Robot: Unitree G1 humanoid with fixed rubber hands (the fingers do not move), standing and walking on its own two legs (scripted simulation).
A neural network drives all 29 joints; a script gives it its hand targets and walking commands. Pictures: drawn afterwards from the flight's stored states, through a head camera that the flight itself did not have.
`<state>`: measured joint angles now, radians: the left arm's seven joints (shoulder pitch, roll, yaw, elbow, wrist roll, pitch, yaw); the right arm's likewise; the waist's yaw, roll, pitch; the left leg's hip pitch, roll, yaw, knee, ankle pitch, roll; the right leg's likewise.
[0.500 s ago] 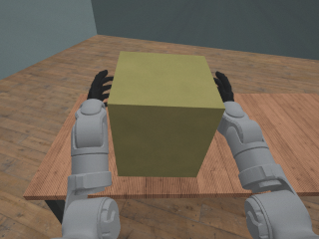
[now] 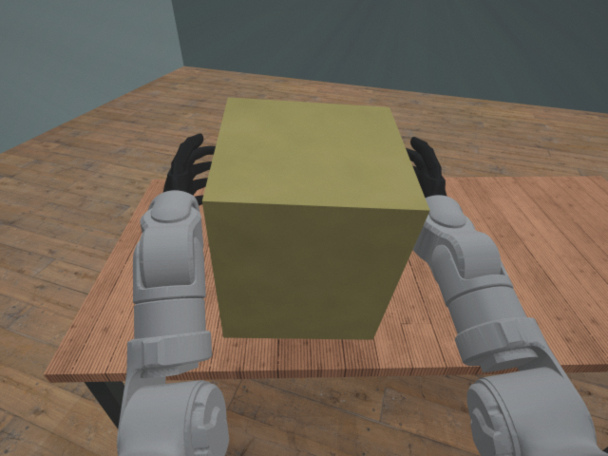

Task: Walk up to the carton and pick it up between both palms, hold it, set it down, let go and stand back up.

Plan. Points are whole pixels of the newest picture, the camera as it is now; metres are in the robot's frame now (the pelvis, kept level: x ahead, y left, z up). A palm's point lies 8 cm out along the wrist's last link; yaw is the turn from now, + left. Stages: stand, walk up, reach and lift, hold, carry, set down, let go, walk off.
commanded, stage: hold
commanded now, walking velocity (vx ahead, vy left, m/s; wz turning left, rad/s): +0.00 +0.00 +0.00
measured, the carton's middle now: (304, 225) +0.38 +0.01 +0.17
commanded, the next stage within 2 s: none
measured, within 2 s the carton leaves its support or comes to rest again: neither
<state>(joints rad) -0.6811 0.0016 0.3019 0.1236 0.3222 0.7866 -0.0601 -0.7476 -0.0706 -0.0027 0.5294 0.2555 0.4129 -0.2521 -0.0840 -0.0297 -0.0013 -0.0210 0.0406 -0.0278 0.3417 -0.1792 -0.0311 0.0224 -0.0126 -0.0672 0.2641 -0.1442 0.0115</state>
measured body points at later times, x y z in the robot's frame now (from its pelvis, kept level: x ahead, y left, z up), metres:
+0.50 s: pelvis +0.00 +0.00 +0.00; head -0.05 +0.02 +0.45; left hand +0.38 +0.16 +0.22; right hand +0.38 -0.15 +0.22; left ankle +0.02 +0.14 -0.75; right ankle +0.01 -0.12 -0.75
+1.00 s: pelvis +0.00 +0.00 +0.00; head -0.06 +0.02 +0.45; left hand +0.38 +0.16 +0.23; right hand +0.38 -0.15 +0.21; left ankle +0.02 +0.14 -0.75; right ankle +0.01 -0.12 -0.75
